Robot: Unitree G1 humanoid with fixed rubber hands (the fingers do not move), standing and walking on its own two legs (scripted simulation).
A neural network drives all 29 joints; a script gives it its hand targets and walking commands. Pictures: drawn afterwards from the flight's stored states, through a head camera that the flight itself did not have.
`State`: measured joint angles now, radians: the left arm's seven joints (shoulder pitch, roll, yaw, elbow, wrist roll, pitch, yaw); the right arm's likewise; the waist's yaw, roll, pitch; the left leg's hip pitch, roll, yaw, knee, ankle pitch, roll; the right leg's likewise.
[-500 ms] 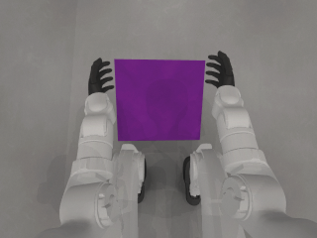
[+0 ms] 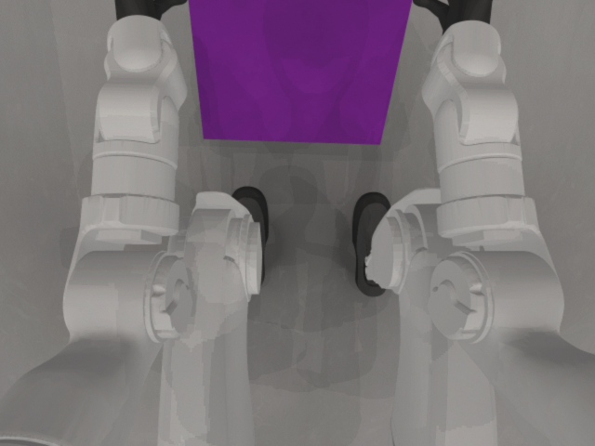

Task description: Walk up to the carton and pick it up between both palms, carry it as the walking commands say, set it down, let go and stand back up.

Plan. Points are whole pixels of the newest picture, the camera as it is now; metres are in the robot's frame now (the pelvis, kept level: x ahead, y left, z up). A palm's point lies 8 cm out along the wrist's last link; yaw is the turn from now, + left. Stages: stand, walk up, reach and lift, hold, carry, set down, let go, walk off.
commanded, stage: set down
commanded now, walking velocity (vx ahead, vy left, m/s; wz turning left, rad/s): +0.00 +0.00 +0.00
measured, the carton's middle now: (295, 37) +0.51 +0.02 -0.29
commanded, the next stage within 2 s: none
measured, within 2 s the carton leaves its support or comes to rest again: neither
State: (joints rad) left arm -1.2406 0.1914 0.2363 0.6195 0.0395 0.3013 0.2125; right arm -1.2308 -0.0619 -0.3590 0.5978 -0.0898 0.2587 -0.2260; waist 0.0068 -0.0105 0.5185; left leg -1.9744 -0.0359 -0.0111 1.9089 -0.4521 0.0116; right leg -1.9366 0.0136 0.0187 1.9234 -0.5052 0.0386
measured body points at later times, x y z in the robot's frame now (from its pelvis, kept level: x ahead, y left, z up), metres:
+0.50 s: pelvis +0.00 +0.00 -0.04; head +0.37 +0.03 +0.21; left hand +0.53 +0.18 -0.23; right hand +0.54 -0.13 -0.21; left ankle +0.15 +0.11 -0.42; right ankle +0.14 -0.13 -0.42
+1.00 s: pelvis +0.02 +0.00 -0.07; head +0.39 +0.02 +0.17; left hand +0.56 +0.18 -0.26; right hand +0.58 -0.14 -0.25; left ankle +0.15 +0.11 -0.42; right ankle +0.14 -0.13 -0.42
